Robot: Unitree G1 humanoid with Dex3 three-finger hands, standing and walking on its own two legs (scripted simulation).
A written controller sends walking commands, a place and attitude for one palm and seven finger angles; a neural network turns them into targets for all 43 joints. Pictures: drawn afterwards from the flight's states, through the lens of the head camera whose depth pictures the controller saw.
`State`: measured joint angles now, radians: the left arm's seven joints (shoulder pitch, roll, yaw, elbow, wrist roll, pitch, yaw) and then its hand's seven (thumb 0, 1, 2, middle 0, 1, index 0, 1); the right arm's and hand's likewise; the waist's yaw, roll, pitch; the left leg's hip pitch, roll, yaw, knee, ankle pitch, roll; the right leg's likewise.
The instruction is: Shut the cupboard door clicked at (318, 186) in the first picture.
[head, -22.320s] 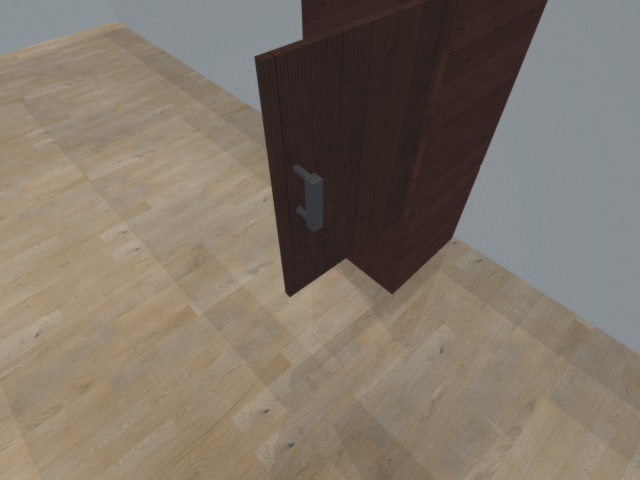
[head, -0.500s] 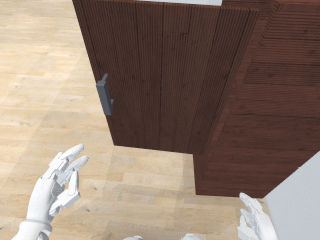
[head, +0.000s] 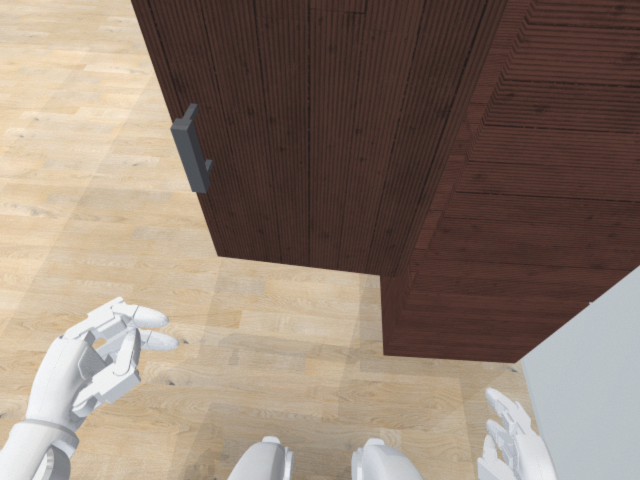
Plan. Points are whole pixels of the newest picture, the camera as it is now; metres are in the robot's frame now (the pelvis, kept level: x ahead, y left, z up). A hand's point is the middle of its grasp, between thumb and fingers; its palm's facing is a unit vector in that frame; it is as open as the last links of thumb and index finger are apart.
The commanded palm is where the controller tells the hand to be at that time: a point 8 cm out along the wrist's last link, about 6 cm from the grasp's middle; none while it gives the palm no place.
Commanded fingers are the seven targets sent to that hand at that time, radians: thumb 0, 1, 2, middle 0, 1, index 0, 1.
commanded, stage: raise the hand and make a fist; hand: left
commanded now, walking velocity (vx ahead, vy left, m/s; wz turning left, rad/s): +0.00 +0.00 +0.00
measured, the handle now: (196, 149) +0.55 +0.21 +0.08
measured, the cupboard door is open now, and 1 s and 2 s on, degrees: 86 86 86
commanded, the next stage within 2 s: bring the fist close to the handle in 1.14 s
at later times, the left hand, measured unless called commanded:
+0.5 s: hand (120, 354) +0.24 +0.22 +0.07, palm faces -0.07 -1.00 -0.04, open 3.1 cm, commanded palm +0.22 +0.28 +0.07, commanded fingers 0.00 0.90 0.90 -1.30 -1.50 -1.30 -1.50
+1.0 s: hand (121, 343) +0.25 +0.22 +0.08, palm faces -0.08 -1.00 -0.04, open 3.1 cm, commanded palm +0.23 +0.27 +0.08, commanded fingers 0.00 0.90 0.90 -1.30 -1.50 -1.30 -1.50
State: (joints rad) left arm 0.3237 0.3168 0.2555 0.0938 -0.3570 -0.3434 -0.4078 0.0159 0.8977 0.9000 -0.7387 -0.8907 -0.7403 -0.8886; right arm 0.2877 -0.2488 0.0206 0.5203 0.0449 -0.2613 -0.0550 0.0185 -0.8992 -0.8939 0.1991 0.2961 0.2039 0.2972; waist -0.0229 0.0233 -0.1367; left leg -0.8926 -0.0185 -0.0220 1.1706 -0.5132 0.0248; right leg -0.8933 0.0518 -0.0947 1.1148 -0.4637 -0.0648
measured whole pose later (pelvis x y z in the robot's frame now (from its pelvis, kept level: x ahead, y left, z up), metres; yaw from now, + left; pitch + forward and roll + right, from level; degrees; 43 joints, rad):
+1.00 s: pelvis +0.03 +0.03 +0.02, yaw +0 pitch +12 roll -3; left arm 0.38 0.28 0.16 -0.02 -0.29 -0.33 -0.31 0.02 0.90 0.90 -1.30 -1.50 -1.30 -1.50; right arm 0.29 -0.25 0.04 0.48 0.03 -0.20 -0.03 0.02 -0.90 -0.89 0.20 0.30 0.20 0.30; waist -0.02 0.03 -0.14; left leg -0.75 -0.05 -0.01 1.05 -0.51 0.07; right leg -0.74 0.03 -0.07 0.98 -0.45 -0.02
